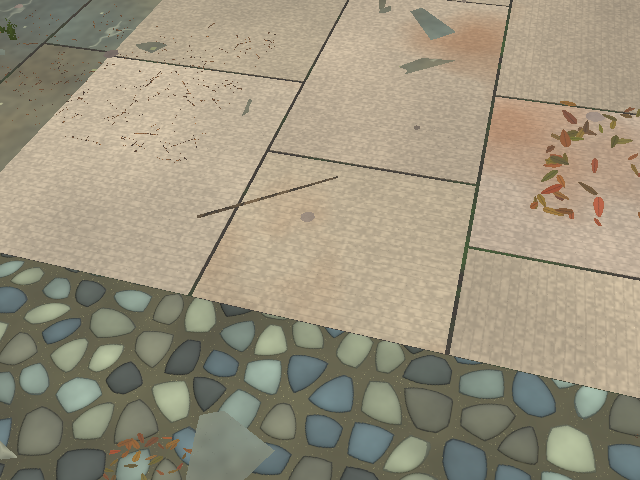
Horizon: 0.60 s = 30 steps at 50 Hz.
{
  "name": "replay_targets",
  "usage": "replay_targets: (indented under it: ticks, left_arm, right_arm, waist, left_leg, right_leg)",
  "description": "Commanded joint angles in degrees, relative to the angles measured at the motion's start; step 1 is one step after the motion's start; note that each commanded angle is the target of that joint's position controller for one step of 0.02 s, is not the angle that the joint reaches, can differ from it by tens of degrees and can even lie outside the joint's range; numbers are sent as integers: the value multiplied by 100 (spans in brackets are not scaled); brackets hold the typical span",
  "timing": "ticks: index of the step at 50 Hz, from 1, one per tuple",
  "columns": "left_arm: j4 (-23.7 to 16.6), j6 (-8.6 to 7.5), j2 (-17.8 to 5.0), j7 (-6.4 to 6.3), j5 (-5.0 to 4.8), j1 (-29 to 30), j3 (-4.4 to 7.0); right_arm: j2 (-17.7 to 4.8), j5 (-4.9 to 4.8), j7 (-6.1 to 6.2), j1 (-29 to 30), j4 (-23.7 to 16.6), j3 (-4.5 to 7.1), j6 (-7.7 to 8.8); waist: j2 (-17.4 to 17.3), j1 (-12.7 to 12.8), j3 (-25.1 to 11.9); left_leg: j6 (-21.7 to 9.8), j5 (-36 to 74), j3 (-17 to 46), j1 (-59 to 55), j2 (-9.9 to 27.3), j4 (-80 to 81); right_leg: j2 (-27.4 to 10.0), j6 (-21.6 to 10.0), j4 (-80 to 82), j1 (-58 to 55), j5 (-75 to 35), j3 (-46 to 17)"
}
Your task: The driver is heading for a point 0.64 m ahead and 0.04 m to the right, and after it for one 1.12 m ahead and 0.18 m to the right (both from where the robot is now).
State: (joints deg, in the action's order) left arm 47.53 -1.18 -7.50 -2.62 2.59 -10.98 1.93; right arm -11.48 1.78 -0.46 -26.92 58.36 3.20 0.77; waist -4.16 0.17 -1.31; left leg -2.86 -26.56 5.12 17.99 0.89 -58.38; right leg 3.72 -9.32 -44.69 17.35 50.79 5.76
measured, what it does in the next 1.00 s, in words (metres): climbs: left foot, then right foot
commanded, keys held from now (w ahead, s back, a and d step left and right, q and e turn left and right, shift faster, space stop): w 0.74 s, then no key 0.26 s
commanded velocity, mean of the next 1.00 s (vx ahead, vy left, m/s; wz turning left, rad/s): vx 0.42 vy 0.00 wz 0.00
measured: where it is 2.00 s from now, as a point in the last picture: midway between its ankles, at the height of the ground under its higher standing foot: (357, 412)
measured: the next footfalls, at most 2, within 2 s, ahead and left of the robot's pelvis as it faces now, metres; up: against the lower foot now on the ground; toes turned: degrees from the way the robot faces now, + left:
left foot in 0.40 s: +0.36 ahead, +0.11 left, +0.00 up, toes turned +2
right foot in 0.86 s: +0.68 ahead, -0.13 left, +0.00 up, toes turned -3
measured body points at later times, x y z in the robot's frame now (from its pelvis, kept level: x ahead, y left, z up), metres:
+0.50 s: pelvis +0.27 +0.01 +0.04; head +0.28 +0.01 +0.49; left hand +0.23 +0.25 -0.11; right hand +0.43 -0.22 -0.06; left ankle +0.32 +0.10 -0.68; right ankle +0.04 -0.10 -0.57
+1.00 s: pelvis +0.54 -0.04 +0.05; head +0.58 -0.06 +0.50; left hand +0.69 +0.20 -0.06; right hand +0.57 -0.30 -0.10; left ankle +0.43 +0.10 -0.58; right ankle +0.64 -0.12 -0.68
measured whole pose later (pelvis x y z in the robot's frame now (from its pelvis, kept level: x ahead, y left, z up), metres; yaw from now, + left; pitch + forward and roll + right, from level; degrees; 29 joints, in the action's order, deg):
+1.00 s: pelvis +0.54 -0.04 +0.05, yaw -1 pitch +4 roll +1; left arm 51.3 -5.0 -12.2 0.0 0.2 -4.6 2.4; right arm -12.9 -0.7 1.8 -16.4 56.3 3.3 3.6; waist -1.0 -0.1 0.6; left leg 1.9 -26.7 2.6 24.3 0.0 -69.1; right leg 1.3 -4.1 -28.0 26.5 5.1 2.9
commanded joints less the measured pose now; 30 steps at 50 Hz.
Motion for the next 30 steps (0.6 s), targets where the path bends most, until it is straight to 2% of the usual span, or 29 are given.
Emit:
replay_targets:
  ticks: [1,2,3,4,5,6,7,8,9,10,11,12,13,14,15,16,18,19,20,21,22,23,24,25,26,27,28,29,30]
  left_arm:
    - [303,-60,-984,-112,126,-781,215]
    - [315,-138,-632,1,95,-512,132]
    - [174,-320,25,374,261,-207,-46]
    - [312,-482,-33,562,281,-17,-55]
    - [444,-557,18,598,321,-290,-67]
    - [664,-567,-170,597,397,-682,-35]
    - [803,-556,-240,597,478,-937,-43]
    - [905,-546,-320,688,487,-1151,-49]
    - [896,-576,-280,718,445,-1125,-99]
    - [805,-619,-269,745,316,-932,-155]
    - [831,-652,-251,786,211,-908,-210]
    - [963,-668,-343,823,134,-1157,-233]
    - [1071,-677,-540,849,101,-1365,-199]
    - [1188,-673,-716,845,122,-1790,-156]
    - [1328,-668,-798,834,203,-2136,-131]
    - [1442,-654,-853,818,239,-2352,-120]
    - [1490,-577,-1123,796,283,-2291,-19]
    - [1421,-501,-1335,798,302,-1974,72]
    - [1312,-431,-1438,816,368,-1727,142]
    - [1181,-425,-1222,811,416,-1588,122]
    - [1046,-453,-480,868,481,-2363,-120]
    - [780,-513,-767,954,136,-1294,-17]
    - [583,-578,-695,852,-33,-774,30]
    - [523,-610,-681,719,74,-505,24]
    - [498,-566,-542,608,246,-691,11]
    - [425,-496,-396,563,291,-657,-28]
    - [374,-416,-271,551,279,-679,-48]
    - [330,-365,-213,566,223,-653,-70]
    - [287,-349,-206,582,180,-525,-95]
  right_arm:
    - [-367,-46,-61,945,-904,112,106]
    - [-448,9,-2,912,-846,147,-3]
    - [-93,231,-144,548,-747,39,221]
    - [-106,270,-205,636,-729,22,245]
    - [-175,262,-213,918,-808,0,298]
    - [-296,285,-276,1365,-917,-12,353]
    - [-417,267,-307,1828,-1078,-12,357]
    - [-409,163,-313,2203,-1212,-15,311]
    - [-310,179,-348,2552,-1302,-57,270]
    - [-171,251,-406,2715,-1350,-118,206]
    - [-46,293,-400,2917,-1473,-166,105]
    - [27,316,-391,3140,-1592,-212,16]
    - [-47,304,-384,3226,-1654,-216,-52]
    - [-158,235,-364,3388,-1738,-183,-70]
    - [-180,185,-359,3624,-1826,-188,-46]
    - [-190,148,-353,3824,-1912,-183,-16]
    - [-259,81,-321,3738,-1955,-156,39]
    - [-397,-1,-300,3302,-1837,-96,68]
    - [-633,-51,-242,2397,-1541,23,99]
    - [-845,-23,-151,915,-1039,138,112]
    - [-942,36,-116,-548,-557,119,233]
    - [-944,272,-20,-1451,-219,197,322]
    - [-1070,215,18,-534,-185,313,523]
    - [-591,100,34,384,-250,185,563]
    - [-26,8,51,885,-362,-12,551]
    - [393,-28,26,1290,-399,-150,533]
    - [534,-42,-8,1463,-462,-217,536]
    - [470,-27,-26,1532,-491,-205,594]
    - [324,15,-31,1465,-503,-174,663]
  waist:
    - [900,-5,538]
    - [889,-173,470]
    - [961,-276,-209]
    - [921,-362,419]
    - [271,-108,548]
    - [189,55,613]
    - [268,123,501]
    - [351,99,439]
    - [488,35,248]
    - [703,-90,149]
    - [902,-176,283]
    - [973,-154,404]
    - [828,-141,561]
    - [766,-52,493]
    - [843,37,433]
    - [968,53,385]
    - [1233,-196,236]
    - [1217,-509,93]
    - [1093,-839,-232]
    - [801,-1238,-875]
    - [-746,-1225,-2156]
    - [-268,-1601,-2011]
    - [33,-1227,-591]
    - [141,-841,-176]
    - [101,-403,-307]
    - [253,-122,-98]
    - [315,89,-10]
    - [349,185,35]
    - [355,161,52]
  left_leg:
    - [33,-215,-144,2886,67,-2179]
    - [63,-173,-257,2570,79,-2281]
    - [-251,952,571,1934,98,-3231]
    - [-314,1599,761,2555,302,-3265]
    - [-468,1912,940,3132,82,-3021]
    - [-602,2023,775,3709,-63,-2733]
    - [-694,2139,725,4048,-57,-2260]
    - [-678,2280,405,3970,-28,-1512]
    - [-546,2489,-1,3532,69,-782]
    - [-346,2563,-508,2689,224,-115]
    - [-144,2437,-692,1983,271,230]
    - [14,2317,-756,1701,259,434]
    - [63,2177,-724,1967,258,884]
    - [15,2012,-986,2158,52,1215]
    - [-52,1797,-1096,2207,-65,1604]
    - [-150,1665,-1146,2215,-162,1917]
    - [-286,1706,-1172,1828,-359,2291]
    - [-364,2067,-1163,1260,-454,2595]
    - [-476,2442,-1025,140,-472,2628]
    - [-742,2947,-474,-2019,-190,2328]
    - [-2119,3937,1693,-5511,1181,2514]
    - [-1986,3849,2673,-5320,1574,3525]
    - [-1695,3346,2061,-3640,1647,3844]
    - [-1594,2694,1593,-2315,1541,4243]
    - [-1509,2328,1251,-1619,1381,4578]
    - [-1434,2332,1131,-852,1384,4844]
    - [-1416,2349,989,-311,1375,5016]
    - [-1420,2249,738,-99,1299,5118]
    - [-1397,2182,471,-27,1159,5179]
  right_leg:
    - [-1912,-335,2558,-1884,-3858,-2985]
    - [-1577,-144,2640,-1680,-4051,-2282]
    - [-1741,82,2238,-1096,-6028,-1701]
    - [-1829,-205,2665,-665,-5268,-2067]
    - [-1773,-401,2870,-1044,-5121,-1904]
    - [-1596,-452,2895,-1558,-5033,-1587]
    - [-1529,-491,3044,-1964,-4997,-1409]
    - [-1420,-505,3316,-1975,-4933,-1113]
    - [-1258,-432,3522,-1865,-5078,-867]
    - [-1102,-340,3759,-1350,-5453,-523]
    - [-1112,-286,3992,-777,-5985,-421]
    - [-1320,-287,4033,-611,-6438,-527]
    - [-1548,-313,3929,-1043,-6901,-614]
    - [-1485,-257,3759,-1694,-7856,-422]
    - [-1532,-170,3621,-2231,-8438,-382]
    - [-1605,-102,3529,-2654,-8997,-413]
    - [-1737,14,3174,-3092,-10382,-372]
    - [-1781,92,2722,-3018,-10978,-302]
    - [-1678,250,1878,-2547,-11156,-330]
    - [-1350,449,566,-1171,-9924,-497]
    - [-195,977,-2038,1753,-4765,-692]
    - [206,697,-3375,2635,-2508,-1306]
    - [-292,444,-3895,3004,-3007,-1550]
    - [-696,280,-3762,2703,-3343,-1431]
    - [-925,90,-3662,2266,-3346,-1375]
    - [-1068,15,-3655,2076,-3458,-1321]
    - [-1122,7,-3612,1952,-3323,-1258]
    - [-1126,47,-3519,2111,-3153,-1163]
    - [-1164,112,-3262,2341,-3317,-1065]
